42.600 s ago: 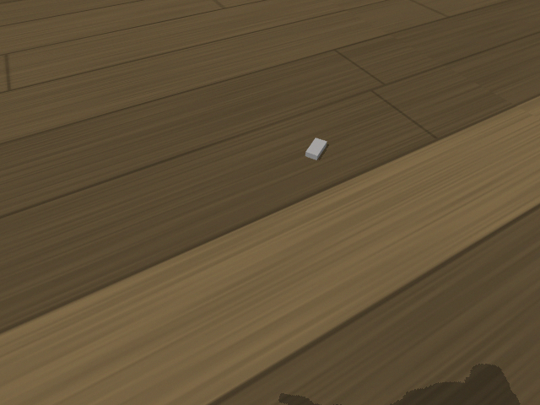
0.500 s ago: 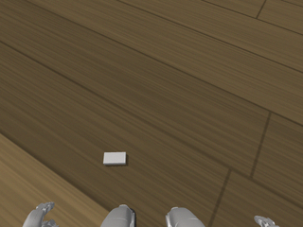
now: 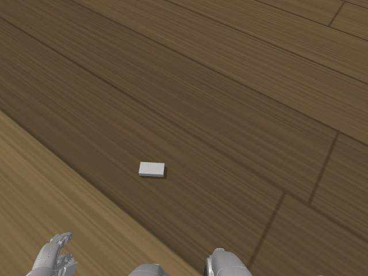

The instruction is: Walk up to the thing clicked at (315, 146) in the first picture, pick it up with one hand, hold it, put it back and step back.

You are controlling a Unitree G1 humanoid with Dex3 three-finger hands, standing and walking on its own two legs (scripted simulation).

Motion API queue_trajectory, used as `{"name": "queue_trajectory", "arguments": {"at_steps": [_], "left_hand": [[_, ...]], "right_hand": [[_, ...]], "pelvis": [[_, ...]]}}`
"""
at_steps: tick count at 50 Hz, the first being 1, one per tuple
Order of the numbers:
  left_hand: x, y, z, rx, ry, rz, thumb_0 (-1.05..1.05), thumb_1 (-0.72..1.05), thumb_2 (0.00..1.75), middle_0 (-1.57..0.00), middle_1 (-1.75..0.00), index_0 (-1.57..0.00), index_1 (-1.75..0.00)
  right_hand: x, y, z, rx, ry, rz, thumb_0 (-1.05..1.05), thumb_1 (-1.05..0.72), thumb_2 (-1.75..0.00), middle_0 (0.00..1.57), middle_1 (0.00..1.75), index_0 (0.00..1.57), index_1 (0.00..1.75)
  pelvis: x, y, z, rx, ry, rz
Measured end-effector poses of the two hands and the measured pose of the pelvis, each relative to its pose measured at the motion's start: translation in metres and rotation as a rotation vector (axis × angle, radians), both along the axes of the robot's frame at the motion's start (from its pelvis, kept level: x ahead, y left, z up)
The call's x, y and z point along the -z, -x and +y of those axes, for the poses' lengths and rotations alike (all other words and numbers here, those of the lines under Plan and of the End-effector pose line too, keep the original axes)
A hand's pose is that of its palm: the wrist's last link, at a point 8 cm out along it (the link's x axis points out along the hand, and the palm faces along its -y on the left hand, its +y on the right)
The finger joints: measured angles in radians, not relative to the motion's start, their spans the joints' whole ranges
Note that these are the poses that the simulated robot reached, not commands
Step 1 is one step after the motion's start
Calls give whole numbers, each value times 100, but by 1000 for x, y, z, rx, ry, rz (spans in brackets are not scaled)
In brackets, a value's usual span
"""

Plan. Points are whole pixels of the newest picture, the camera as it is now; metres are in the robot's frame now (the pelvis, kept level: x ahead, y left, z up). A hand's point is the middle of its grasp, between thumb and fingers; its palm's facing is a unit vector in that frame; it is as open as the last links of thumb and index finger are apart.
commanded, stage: step back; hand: left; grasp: from above
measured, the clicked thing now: (152, 169) +0.66 +0.20 -0.74
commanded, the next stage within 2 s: none
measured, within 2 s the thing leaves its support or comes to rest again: neither
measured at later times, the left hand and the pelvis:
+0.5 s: hand out of the picture -0.08 +0.23 -0.13, palm faces -0.04 -0.90 -0.43, open 7.3 cm; pelvis -0.17 -0.04 +0.01, yaw -3 degrees
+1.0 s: hand out of the picture -0.26 +0.23 -0.15, palm faces -0.04 -0.91 -0.40, open 7.3 cm; pelvis -0.35 -0.04 +0.00, yaw -2 degrees
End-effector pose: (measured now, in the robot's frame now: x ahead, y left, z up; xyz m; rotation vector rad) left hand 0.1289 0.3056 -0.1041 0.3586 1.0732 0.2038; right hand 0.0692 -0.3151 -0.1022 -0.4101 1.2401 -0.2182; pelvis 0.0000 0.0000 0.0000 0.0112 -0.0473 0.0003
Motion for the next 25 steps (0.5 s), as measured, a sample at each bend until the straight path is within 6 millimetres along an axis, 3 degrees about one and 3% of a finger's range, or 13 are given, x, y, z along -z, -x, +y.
{"name": "queue_trajectory", "arguments": {"at_steps": [7,14,17,21,25], "left_hand": [[-2,48,-3,-5,16,30,0,91,90,-20,-30,-21,-30],[3,110,-14,21,-13,85,0,91,90,-20,-30,-21,-30],[4,143,-23,24,-34,100,0,91,90,-20,-30,-21,-30],[-8,190,-34,6,-34,124,0,90,90,-20,-30,-21,-30],[-19,217,-35,-19,-50,116,1,90,90,-21,-30,-21,-30]], "right_hand": [[-19,22,5,-6,3,-86,0,-90,-89,21,30,21,30],[-12,51,-15,-8,-4,-174,0,-90,-89,21,30,21,30],[1,72,-30,5,-17,-186,0,-90,-89,21,30,21,30],[5,110,-38,37,-32,-140,0,-90,-89,20,30,21,30],[7,153,-40,34,-40,-81,0,-90,-89,20,30,21,30]], "pelvis": [[-10,40,-4,22,36,6],[-1,92,-19,69,26,7],[7,117,-29,78,38,2],[0,143,-35,69,3,-2],[-7,167,-36,43,-15,8]]}}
